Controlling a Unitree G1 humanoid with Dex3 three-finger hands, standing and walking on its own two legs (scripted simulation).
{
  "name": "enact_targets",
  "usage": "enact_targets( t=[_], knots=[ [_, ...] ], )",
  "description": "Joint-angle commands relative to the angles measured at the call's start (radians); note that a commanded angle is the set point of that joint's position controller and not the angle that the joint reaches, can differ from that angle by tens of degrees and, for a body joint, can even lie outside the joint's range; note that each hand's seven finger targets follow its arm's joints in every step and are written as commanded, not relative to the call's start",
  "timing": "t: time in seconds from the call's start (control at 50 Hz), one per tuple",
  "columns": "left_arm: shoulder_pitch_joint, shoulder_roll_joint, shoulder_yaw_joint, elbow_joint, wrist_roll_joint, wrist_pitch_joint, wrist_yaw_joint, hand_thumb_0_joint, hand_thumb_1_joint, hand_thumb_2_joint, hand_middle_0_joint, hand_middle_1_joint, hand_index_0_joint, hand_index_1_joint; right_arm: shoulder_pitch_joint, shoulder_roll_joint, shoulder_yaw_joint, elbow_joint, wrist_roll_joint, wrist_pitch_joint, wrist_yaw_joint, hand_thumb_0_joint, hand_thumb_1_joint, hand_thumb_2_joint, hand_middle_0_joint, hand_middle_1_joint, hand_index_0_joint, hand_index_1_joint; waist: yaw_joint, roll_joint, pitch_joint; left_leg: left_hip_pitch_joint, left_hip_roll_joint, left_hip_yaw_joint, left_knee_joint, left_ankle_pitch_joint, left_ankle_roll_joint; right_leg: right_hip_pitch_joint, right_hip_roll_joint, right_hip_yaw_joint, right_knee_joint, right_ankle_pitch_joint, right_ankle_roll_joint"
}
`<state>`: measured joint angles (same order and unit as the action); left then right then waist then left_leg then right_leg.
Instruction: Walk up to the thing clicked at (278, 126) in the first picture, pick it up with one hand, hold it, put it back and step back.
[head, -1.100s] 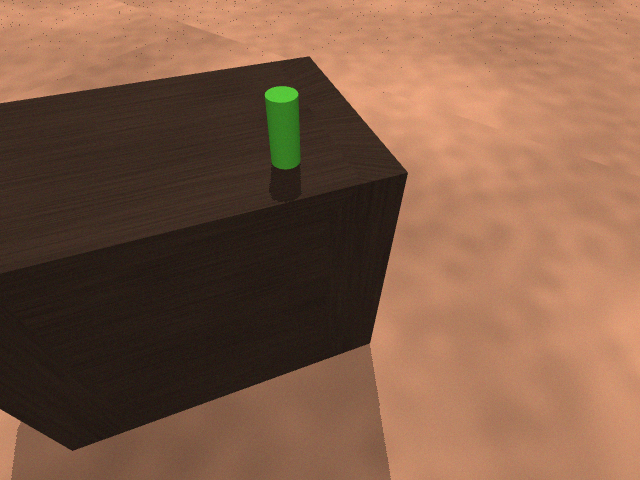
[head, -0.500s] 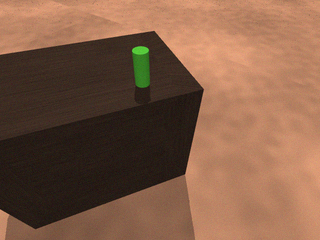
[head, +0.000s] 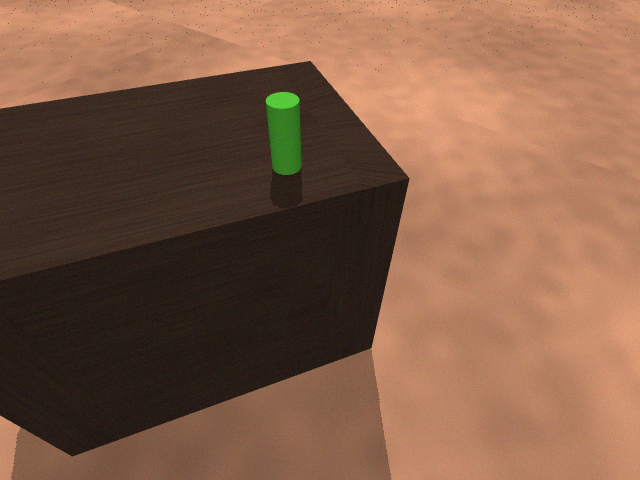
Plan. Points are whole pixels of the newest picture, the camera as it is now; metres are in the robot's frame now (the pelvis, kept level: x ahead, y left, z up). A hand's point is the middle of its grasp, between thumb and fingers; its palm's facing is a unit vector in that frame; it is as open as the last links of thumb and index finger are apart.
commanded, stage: stand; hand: right
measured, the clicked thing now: (284, 135) +0.72 +0.09 +0.04
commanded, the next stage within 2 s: walk up in 0.02 s
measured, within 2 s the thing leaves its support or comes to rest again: neither
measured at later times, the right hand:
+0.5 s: hand out of the picture +0.16 -0.17 -0.16, palm faces -0.20 +0.90 -0.39, open 7.4 cm
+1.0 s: hand (393, 337) +0.40 -0.12 -0.17, palm faces -0.40 +0.82 -0.40, open 7.4 cm
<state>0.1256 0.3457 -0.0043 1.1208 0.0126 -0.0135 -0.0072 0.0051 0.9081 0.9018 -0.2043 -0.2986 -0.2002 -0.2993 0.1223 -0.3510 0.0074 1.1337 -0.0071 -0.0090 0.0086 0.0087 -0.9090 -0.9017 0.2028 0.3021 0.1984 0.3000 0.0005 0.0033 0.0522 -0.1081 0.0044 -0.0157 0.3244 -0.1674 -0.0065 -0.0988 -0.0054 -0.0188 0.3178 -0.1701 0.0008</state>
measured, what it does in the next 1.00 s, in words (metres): walks ahead, turning left: left foot, then right foot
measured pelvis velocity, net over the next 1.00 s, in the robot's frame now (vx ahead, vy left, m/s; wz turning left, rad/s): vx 0.21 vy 0.10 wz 0.39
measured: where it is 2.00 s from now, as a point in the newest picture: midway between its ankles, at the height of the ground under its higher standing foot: outside the picture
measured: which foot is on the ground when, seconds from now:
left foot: down 0.00-0.06, up 0.08-0.32, down 0.34-0.74, up 0.76-1.00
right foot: down 0.00-0.36, up 0.38-0.70, down 0.72-1.00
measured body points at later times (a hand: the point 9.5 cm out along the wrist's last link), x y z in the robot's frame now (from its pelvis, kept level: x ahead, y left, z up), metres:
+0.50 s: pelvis +0.09 +0.10 -0.03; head +0.10 +0.12 +0.42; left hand +0.10 +0.45 -0.15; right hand +0.17 -0.21 -0.13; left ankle +0.09 +0.23 -0.75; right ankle +0.09 -0.04 -0.69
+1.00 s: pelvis +0.21 +0.10 -0.03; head +0.25 +0.11 +0.42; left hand +0.17 +0.42 -0.14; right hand +0.42 -0.16 -0.14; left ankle +0.18 +0.24 -0.74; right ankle +0.30 +0.02 -0.75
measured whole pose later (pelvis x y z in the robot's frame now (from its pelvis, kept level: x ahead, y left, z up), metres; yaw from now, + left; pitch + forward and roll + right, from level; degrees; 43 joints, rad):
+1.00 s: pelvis +0.21 +0.10 -0.03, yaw +22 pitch -2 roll +1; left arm 0.20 0.37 0.03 0.85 0.02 -0.03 -0.02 0.00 0.90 0.90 -0.21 -0.30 -0.20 -0.30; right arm 0.22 -0.43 -0.04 0.85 0.00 -0.01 0.00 0.01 -0.91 -0.90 0.20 0.30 0.20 0.30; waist 0.03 0.01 0.12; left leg -0.37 0.00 0.00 0.78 -0.43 0.02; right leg -0.37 -0.09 -0.12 0.70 -0.29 -0.02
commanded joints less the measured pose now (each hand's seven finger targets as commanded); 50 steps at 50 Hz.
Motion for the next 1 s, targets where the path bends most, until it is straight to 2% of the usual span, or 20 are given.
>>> enact_targets(
  t=[0.0, 0.04, 0.06, 0.12, 0.18, 0.24, 0.3, 0.32, 0.34, 0.36, 0.42, 0.46, 0.54, 0.64, 0.68, 0.72, 0.74, 0.82, 0.9, 0.98],
  knots=[
    [0.063, 0.346, 0.124, -0.09, 0.0, -0.038, 0.018, 0.0, 0.9, 0.9, -0.2, -0.3, -0.2, -0.3, -0.004, -0.291, -0.1, -0.134, -0.028, 0.004, 0.017, 0.0, -0.9, -0.9, 0.2, 0.3, 0.2, 0.3, 0.054, 0.024, -0.09, -0.221, 0.043, -0.114, 0.086, -0.264, 0.083, 0.166, -0.101, 0.085, 0.011, -0.328, -0.06],
    [0.189, 0.418, 0.171, -0.093, 0.027, -0.045, 0.032, 0.0, 0.9, 0.9, -0.2, -0.3, -0.2, -0.3, -0.106, -0.237, -0.101, -0.224, -0.052, 0.03, 0.048, 0.0, -0.9, -0.9, 0.2, 0.3, 0.2, 0.3, 0.131, -0.169, 0.011, -0.557, -0.003, -0.029, 0.512, -0.342, 0.051, 0.186, -0.412, 0.41, -0.2, -0.586, -0.206],
    [0.124, 0.398, 0.173, -0.145, 0.031, -0.051, 0.036, 0.0, 0.9, 0.9, -0.2, -0.3, -0.2, -0.3, -0.079, -0.24, -0.107, -0.244, -0.06, 0.036, 0.056, 0.0, -0.9, -0.9, 0.2, 0.3, 0.2, 0.3, 0.099, -0.112, 0.049, -0.599, 0.079, -0.064, 0.612, -0.3, 0.031, 0.11, -0.499, 0.439, -0.22, -0.545, -0.266],
    [0.005, 0.335, 0.162, -0.215, 0.031, -0.065, 0.036, 0.0, 0.9, 0.9, -0.2, -0.3, -0.2, -0.3, 0.05, -0.257, -0.141, -0.253, -0.049, 0.041, 0.086, 0.0, -0.9, -0.9, 0.2, 0.3, 0.2, 0.3, 0.001, -0.065, 0.05, -0.526, 0.147, -0.107, 0.628, -0.211, -0.003, 0.046, -0.395, 0.235, -0.191, -0.374, -0.219],
    [-0.006, 0.346, 0.169, -0.262, 0.037, -0.074, 0.022, 0.0, 0.9, 0.9, -0.2, -0.3, -0.2, -0.3, 0.073, -0.233, -0.148, -0.281, -0.046, 0.036, 0.106, 0.0, -0.9, -0.9, 0.2, 0.3, 0.2, 0.3, 0.003, -0.124, 0.052, -0.395, 0.162, -0.054, 0.483, -0.186, -0.021, -0.034, -0.345, 0.073, -0.138, -0.27, -0.201],
    [-0.008, 0.347, 0.169, -0.278, 0.039, -0.068, 0.005, 0.0, 0.9, 0.9, -0.2, -0.3, -0.2, -0.3, 0.118, -0.223, -0.16, -0.284, -0.036, 0.022, 0.108, 0.0, -0.9, -0.9, 0.2, 0.3, 0.2, 0.3, -0.005, -0.166, 0.028, -0.207, 0.103, 0.074, 0.361, -0.122, -0.014, -0.166, -0.27, -0.041, -0.039, -0.33, -0.155],
    [0.025, 0.299, 0.15, -0.292, 0.047, -0.043, -0.008, 0.0, 0.9, 0.9, -0.2, -0.3, -0.2, -0.3, 0.288, -0.259, -0.185, -0.225, -0.035, 0.009, 0.083, 0.0, -0.9, -0.9, 0.2, 0.3, 0.2, 0.3, -0.073, 0.017, -0.028, 0.038, 0.01, 0.162, 0.327, -0.169, 0.0, -0.324, -0.224, -0.09, 0.236, -0.525, -0.13],
    [0.064, 0.246, 0.128, -0.302, 0.043, -0.033, -0.015, 0.0, 0.9, 0.9, -0.2, -0.3, -0.2, -0.3, 0.376, -0.302, -0.197, -0.209, -0.035, 0.002, 0.068, 0.0, -0.9, -0.9, 0.2, 0.3, 0.2, 0.3, -0.111, 0.161, -0.05, 0.15, 0.007, 0.08, 0.25, -0.309, 0.041, -0.42, -0.161, -0.134, 0.51, -0.455, -0.11],
    [0.061, 0.155, 0.097, -0.337, 0.024, -0.036, -0.023, 0.0, 0.9, 0.9, -0.2, -0.3, -0.2, -0.3, 0.455, -0.399, -0.21, -0.226, -0.045, -0.01, 0.05, 0.0, -0.9, -0.9, 0.2, 0.3, 0.2, 0.3, -0.15, 0.436, -0.021, 0.163, 0.252, -0.45, -0.012, -0.508, 0.154, -0.618, -0.02, -0.165, 0.879, -0.493, -0.048],
    [-0.004, 0.242, 0.112, -0.363, 0.009, -0.044, -0.016, 0.0, 0.9, 0.9, -0.2, -0.3, -0.2, -0.3, 0.398, -0.459, -0.203, -0.265, -0.013, -0.02, 0.053, 0.0, -0.9, -0.9, 0.2, 0.3, 0.2, 0.3, -0.127, 0.297, -0.01, 0.032, 0.4, -0.836, -0.19, -0.543, 0.288, -0.612, -0.015, 0.011, 0.901, -0.474, -0.056],
    [0.102, 0.3, 0.118, -0.291, -0.01, -0.044, -0.015, 0.0, 0.9, 0.9, -0.2, -0.3, -0.2, -0.3, 0.241, -0.386, -0.171, -0.335, -0.012, -0.046, 0.023, 0.0, -0.9, -0.9, 0.2, 0.3, 0.2, 0.3, -0.012, 0.104, 0.025, -0.019, 0.311, -0.524, -0.044, -0.332, 0.265, -0.56, -0.134, 0.077, 0.868, -0.276, -0.053],
    [0.139, 0.3, 0.128, -0.272, -0.002, -0.035, -0.024, 0.0, 0.9, 0.9, -0.2, -0.3, -0.2, -0.3, 0.265, -0.346, -0.155, -0.337, -0.004, -0.058, 0.015, 0.0, -0.9, -0.9, 0.2, 0.3, 0.2, 0.3, -0.002, 0.115, 0.019, -0.111, 0.258, -0.379, -0.021, -0.157, 0.232, -0.447, -0.13, 0.054, 0.74, -0.234, -0.045],
    [0.102, 0.265, 0.136, -0.324, 0.008, -0.025, -0.05, 0.0, 0.9, 0.9, -0.2, -0.3, -0.2, -0.3, 0.298, -0.341, -0.154, -0.37, -0.013, -0.077, 0.011, 0.0, -0.9, -0.9, 0.2, 0.3, 0.2, 0.3, -0.015, 0.142, 0.039, -0.125, 0.244, -0.295, -0.026, -0.096, 0.256, -0.411, -0.107, 0.021, 0.559, -0.195, -0.026],
    [0.138, 0.212, 0.132, -0.331, 0.01, -0.038, -0.025, 0.0, 0.9, 0.9, -0.2, -0.3, -0.2, -0.3, 0.258, -0.29, -0.122, -0.405, -0.002, -0.066, -0.013, 0.0, -0.9, -0.9, 0.2, 0.3, 0.2, 0.3, 0.023, 0.092, -0.028, -0.217, 0.183, -0.131, 0.211, 0.394, 0.183, -0.14, -0.019, -0.057, 0.33, -0.031, -0.04],
    [0.197, 0.256, 0.144, -0.315, 0.017, -0.05, -0.008, 0.0, 0.9, 0.9, -0.2, -0.3, -0.2, -0.3, 0.264, -0.213, -0.092, -0.412, 0.021, -0.055, -0.024, 0.0, -0.9, -0.9, 0.2, 0.3, 0.2, 0.3, 0.062, -0.026, -0.098, -0.275, 0.083, -0.073, 0.409, 0.235, 0.091, 0.031, -0.065, 0.02, 0.18, 0.069, -0.082],
    [0.178, 0.34, 0.156, -0.345, 0.007, -0.055, -0.002, 0.0, 0.9, 0.9, -0.2, -0.3, -0.2, -0.3, 0.321, -0.19, -0.08, -0.397, 0.016, -0.033, -0.041, 0.0, -0.9, -0.9, 0.2, 0.3, 0.2, 0.3, 0.044, -0.185, -0.132, -0.382, -0.05, -0.042, 0.712, -0.441, 0.037, 0.008, -0.446, 0.496, 0.003, 0.031, -0.261],
    [0.152, 0.336, 0.15, -0.35, 0.008, -0.051, -0.002, 0.0, 0.9, 0.9, -0.2, -0.3, -0.2, -0.3, 0.298, -0.246, -0.1, -0.374, 0.008, -0.022, -0.048, 0.0, -0.9, -0.9, 0.2, 0.3, 0.2, 0.3, 0.041, -0.131, -0.081, -0.374, -0.021, -0.084, 0.786, -0.486, 0.038, -0.078, -0.441, 0.513, 0.019, -0.016, -0.308],
    [0.091, 0.299, 0.133, -0.345, 0.008, -0.045, 0.009, 0.0, 0.9, 0.9, -0.2, -0.3, -0.2, -0.3, 0.302, -0.236, -0.098, -0.32, 0.007, -0.022, -0.035, 0.0, -0.9, -0.9, 0.2, 0.3, 0.2, 0.3, 0.008, -0.18, -0.028, -0.354, 0.019, -0.05, 0.688, -0.358, 0.025, -0.159, -0.306, 0.224, 0.077, 0.109, -0.229],
    [0.082, 0.305, 0.127, -0.342, 0.011, -0.037, 0.012, 0.0, 0.9, 0.9, -0.2, -0.3, -0.2, -0.3, 0.235, -0.212, -0.095, -0.316, 0.004, -0.015, -0.021, 0.0, -0.9, -0.9, 0.2, 0.3, 0.2, 0.3, 0.021, -0.193, -0.1, -0.279, 0.008, 0.015, 0.5, -0.31, 0.015, -0.127, -0.306, 0.152, 0.164, 0.283, -0.233],
    [0.045, 0.295, 0.11, -0.336, -0.011, -0.013, 0.012, 0.0, 0.9, 0.9, -0.2, -0.3, -0.2, -0.3, 0.206, -0.227, -0.107, -0.307, -0.006, -0.02, -0.022, 0.0, -0.9, -0.9, 0.2, 0.3, 0.2, 0.3, -0.007, -0.137, -0.113, -0.126, -0.025, 0.045, 0.273, -0.095, 0.038, -0.222, -0.281, 0.103, 0.287, 0.199, -0.172]
  ],
)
